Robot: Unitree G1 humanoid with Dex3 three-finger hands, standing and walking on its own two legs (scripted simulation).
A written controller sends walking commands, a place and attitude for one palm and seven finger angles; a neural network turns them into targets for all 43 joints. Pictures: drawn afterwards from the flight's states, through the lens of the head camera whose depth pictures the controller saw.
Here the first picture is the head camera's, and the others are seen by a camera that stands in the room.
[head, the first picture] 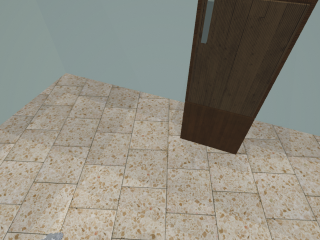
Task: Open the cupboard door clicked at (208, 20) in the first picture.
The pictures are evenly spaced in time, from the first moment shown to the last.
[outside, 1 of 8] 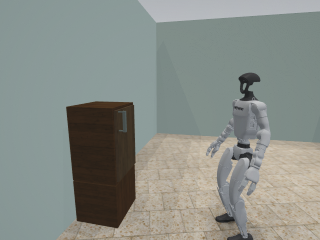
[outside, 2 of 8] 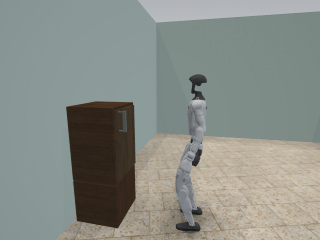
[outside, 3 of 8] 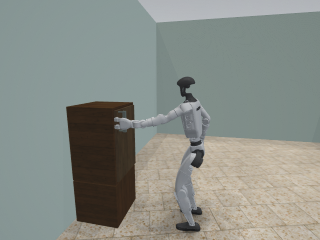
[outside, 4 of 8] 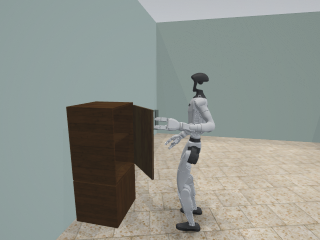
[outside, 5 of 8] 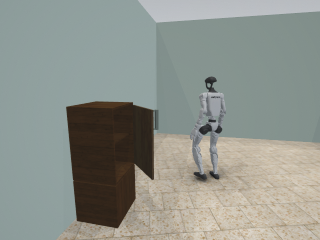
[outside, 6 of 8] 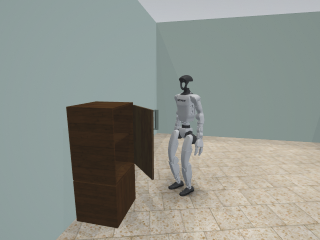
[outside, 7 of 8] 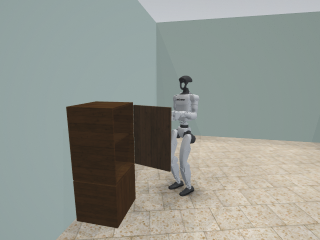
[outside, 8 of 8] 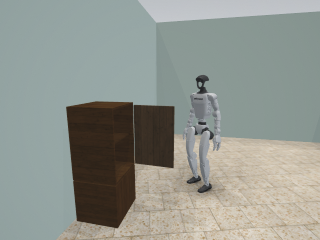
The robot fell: no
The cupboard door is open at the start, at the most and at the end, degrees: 0 88 87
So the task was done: yes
